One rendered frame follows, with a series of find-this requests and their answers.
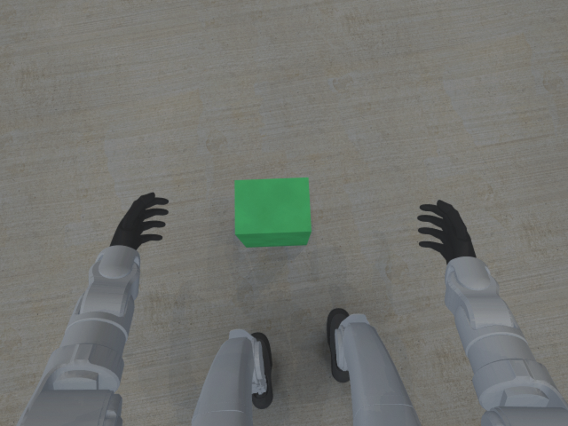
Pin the left robot thigh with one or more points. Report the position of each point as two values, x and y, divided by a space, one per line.
226 395

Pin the left robot forearm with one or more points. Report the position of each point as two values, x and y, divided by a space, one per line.
90 354

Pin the left robot shin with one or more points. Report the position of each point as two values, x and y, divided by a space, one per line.
261 386

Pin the carton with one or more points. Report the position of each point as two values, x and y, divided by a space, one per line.
272 212

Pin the robot left hand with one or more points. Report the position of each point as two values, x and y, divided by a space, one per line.
132 225

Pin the right robot forearm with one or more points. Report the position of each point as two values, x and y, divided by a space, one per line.
505 371

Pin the left robot upper arm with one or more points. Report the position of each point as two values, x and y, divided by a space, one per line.
76 408

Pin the right robot upper arm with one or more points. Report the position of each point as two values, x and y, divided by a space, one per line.
525 416

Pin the robot right hand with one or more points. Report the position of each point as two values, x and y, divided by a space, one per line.
455 238

